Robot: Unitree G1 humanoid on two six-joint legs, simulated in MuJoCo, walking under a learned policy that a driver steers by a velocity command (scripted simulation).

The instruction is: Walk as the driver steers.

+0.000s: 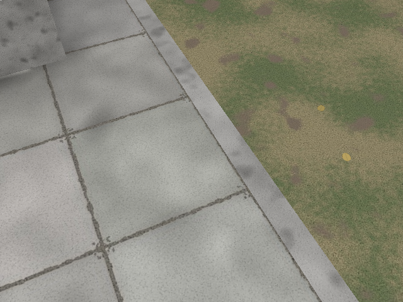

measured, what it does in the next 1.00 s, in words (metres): walks ahead: left foot, then right foot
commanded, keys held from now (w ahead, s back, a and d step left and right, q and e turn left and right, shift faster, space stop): w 1.00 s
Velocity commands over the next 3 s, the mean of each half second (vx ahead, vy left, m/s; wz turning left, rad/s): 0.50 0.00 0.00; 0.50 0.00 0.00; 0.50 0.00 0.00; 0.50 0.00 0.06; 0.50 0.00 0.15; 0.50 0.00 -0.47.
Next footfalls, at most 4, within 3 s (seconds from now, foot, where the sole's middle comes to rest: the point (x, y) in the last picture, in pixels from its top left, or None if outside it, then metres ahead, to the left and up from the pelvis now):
0.06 left None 0.21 0.10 -0.77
0.62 right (245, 291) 0.51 -0.07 -0.77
1.18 left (198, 207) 0.81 0.10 -0.77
1.74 right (245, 147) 1.11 -0.08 -0.77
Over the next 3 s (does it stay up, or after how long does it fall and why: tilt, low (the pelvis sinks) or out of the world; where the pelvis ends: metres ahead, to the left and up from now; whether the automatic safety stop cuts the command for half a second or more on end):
stays up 1.61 0.02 0.00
